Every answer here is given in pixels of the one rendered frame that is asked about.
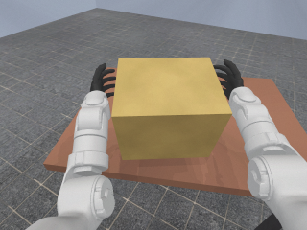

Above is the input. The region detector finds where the robot right hand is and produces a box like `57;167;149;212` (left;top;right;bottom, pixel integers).
213;59;244;100

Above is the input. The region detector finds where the carton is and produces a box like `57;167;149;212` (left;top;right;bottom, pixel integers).
111;57;233;160

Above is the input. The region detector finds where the left robot upper arm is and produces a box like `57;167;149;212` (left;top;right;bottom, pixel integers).
25;174;115;230

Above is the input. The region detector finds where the robot left hand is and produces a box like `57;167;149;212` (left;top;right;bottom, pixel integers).
89;63;116;97

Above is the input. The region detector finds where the table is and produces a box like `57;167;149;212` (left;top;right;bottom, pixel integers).
43;67;307;230

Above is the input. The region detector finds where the left robot forearm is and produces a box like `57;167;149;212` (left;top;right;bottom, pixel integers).
57;90;111;211

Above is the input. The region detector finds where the right robot forearm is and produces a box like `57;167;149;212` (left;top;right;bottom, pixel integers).
228;86;307;163

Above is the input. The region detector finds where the right robot upper arm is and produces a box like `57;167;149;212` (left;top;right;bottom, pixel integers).
247;154;307;230

